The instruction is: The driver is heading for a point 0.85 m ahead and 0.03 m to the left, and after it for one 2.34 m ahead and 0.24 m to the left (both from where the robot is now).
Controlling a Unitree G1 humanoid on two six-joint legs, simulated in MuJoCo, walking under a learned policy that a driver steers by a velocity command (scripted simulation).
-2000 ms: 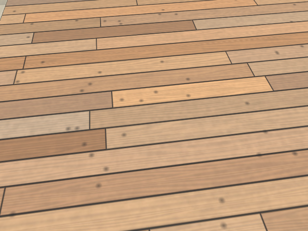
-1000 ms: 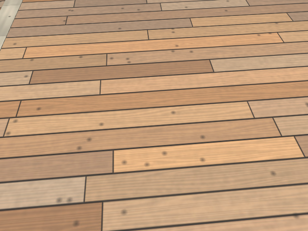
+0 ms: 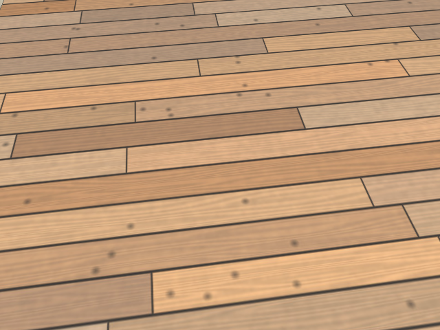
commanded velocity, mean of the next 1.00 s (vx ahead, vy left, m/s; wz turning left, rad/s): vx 0.12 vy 0.00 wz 0.00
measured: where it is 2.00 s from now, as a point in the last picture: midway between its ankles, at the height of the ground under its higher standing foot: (236, 273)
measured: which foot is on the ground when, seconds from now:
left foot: down 0.00-0.82, up 0.84-1.00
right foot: down 0.00-1.00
